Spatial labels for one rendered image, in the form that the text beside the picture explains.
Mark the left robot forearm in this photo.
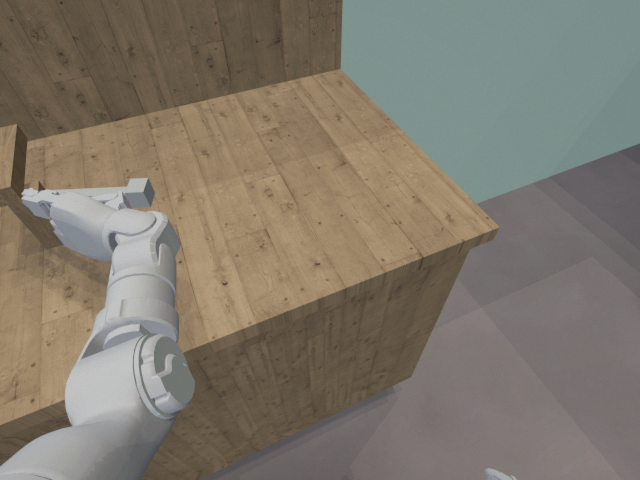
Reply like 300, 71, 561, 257
65, 208, 181, 426

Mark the left robot hand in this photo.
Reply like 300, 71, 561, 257
21, 188, 132, 261

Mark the tap lever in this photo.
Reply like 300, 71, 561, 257
40, 178, 155, 208

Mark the counter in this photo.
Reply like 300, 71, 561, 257
0, 0, 500, 480

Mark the left robot upper arm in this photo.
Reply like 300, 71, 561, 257
0, 333, 195, 480

